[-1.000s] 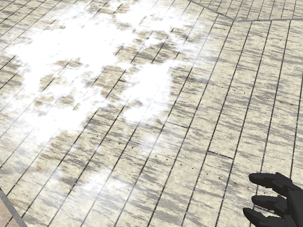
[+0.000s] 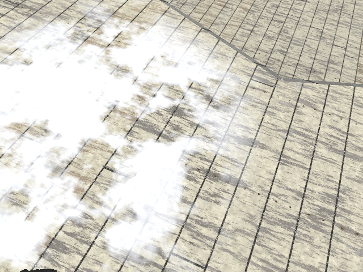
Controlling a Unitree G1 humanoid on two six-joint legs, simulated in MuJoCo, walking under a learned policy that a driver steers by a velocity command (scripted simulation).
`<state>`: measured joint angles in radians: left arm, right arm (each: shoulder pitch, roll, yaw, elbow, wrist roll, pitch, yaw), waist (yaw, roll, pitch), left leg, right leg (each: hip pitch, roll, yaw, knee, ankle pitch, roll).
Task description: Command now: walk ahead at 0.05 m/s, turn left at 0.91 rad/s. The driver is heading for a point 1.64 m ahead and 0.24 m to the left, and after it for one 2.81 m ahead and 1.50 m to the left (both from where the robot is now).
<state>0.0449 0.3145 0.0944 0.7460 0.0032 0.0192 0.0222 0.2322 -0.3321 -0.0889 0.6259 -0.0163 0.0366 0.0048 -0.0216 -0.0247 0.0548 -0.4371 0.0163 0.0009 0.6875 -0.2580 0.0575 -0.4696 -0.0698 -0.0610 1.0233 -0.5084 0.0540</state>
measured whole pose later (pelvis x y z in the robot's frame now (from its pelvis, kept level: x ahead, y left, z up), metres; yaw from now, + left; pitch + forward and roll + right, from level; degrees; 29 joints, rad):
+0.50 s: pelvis +0.05 -0.04 +0.02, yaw +27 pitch +2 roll -1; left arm 0.12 0.30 0.09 0.77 0.02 -0.01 0.01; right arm 0.16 -0.37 -0.09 0.54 0.01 0.06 -0.02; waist 0.01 0.05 0.04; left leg -0.51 -0.14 -0.21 1.01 -0.46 -0.03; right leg -0.29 0.05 0.06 0.46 -0.20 -0.01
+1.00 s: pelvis +0.16 -0.01 +0.01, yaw +10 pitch +2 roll +1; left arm 0.17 0.32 0.07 0.68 -0.04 -0.02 -0.04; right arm 0.44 -0.29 -0.07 0.74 -0.01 -0.09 -0.02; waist -0.08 -0.03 -0.02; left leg 0.12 0.04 0.14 0.23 -0.37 -0.05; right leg -0.83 -0.09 0.03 1.12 -0.08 0.02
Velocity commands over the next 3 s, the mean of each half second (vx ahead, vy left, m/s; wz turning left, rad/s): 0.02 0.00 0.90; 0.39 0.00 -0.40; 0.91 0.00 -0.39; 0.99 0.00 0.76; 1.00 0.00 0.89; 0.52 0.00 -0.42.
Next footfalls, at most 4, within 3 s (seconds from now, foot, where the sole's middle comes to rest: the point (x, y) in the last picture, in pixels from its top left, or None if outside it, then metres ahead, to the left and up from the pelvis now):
0.38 right None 0.16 -0.11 -0.76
0.72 left None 0.01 0.10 -0.76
1.18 right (206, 265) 0.47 -0.13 -0.76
1.66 left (178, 157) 0.94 -0.04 -0.76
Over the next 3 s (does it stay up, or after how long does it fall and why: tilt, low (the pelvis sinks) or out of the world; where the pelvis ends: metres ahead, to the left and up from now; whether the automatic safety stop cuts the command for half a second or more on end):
stays up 1.65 0.34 -0.02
